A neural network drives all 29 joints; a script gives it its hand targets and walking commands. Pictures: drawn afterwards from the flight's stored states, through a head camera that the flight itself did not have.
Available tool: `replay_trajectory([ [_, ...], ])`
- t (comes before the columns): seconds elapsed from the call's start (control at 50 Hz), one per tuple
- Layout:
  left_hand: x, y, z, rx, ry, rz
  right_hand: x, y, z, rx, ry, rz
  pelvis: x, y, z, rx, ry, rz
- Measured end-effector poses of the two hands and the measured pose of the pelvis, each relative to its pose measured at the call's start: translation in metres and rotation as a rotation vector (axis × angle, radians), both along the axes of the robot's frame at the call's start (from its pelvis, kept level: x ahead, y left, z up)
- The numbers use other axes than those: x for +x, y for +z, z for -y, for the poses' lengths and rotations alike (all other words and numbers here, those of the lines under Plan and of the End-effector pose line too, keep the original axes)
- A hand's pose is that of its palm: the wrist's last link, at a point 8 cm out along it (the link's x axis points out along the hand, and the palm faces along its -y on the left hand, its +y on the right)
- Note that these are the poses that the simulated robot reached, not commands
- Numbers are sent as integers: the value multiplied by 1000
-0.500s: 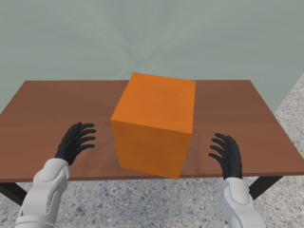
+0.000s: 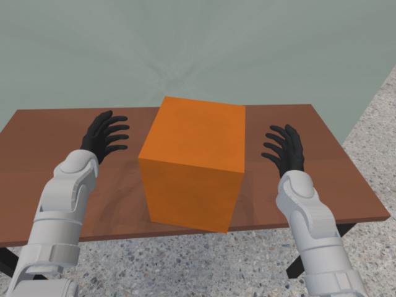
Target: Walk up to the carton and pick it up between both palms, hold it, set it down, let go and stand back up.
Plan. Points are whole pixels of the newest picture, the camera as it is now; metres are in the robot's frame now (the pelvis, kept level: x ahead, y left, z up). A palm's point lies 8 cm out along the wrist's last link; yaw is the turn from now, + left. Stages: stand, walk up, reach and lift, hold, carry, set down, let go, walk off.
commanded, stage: reach and lift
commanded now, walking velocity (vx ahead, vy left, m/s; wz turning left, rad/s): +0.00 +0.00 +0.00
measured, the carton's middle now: (196, 165) +0.44 -0.02 +0.01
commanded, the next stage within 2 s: none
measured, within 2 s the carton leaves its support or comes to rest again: neither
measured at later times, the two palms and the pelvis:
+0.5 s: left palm (101, 108) +0.44 +0.17 +0.19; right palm (296, 132) +0.37 -0.20 +0.18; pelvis +0.00 +0.00 +0.00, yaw +0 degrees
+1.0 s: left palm (118, 118) +0.46 +0.14 +0.15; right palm (275, 140) +0.39 -0.18 +0.13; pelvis +0.00 -0.01 +0.00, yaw +1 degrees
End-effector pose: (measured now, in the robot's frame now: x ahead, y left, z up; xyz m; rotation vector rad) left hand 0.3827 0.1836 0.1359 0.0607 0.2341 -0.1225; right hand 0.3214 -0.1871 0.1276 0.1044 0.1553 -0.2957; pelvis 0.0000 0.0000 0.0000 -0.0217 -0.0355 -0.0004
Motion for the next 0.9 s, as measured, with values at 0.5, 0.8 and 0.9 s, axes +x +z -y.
replay_trajectory([
  [0.5, 57, 56, 16, 7, 2, 23, 45, 48, 15, -27, 2, 13, 3, 1, 5, 2, 7, -55],
  [0.8, 73, 40, 31, 38, -4, -62, 67, 40, 3, -14, 11, -95, -7, 0, 3, -1, 23, -88],
  [0.9, 78, 34, 39, 35, -7, -34, 72, 28, -6, -12, 15, -73, -3, 0, 4, -4, 24, -113],
])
